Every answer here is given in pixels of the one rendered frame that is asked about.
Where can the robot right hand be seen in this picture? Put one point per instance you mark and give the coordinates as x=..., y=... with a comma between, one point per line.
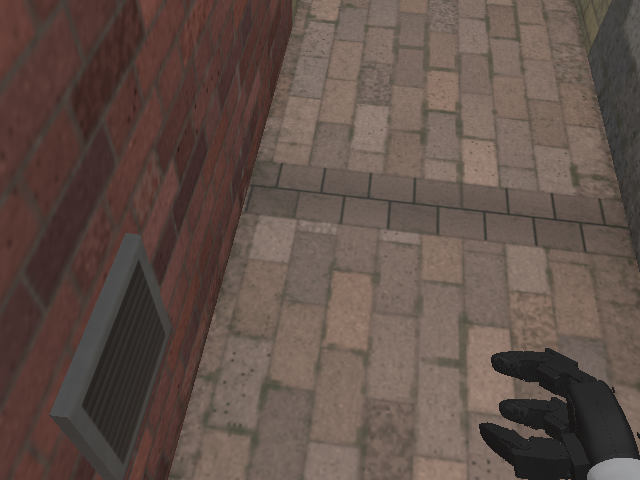
x=591, y=426

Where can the robot right forearm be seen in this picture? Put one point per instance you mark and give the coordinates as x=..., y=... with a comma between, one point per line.
x=616, y=469

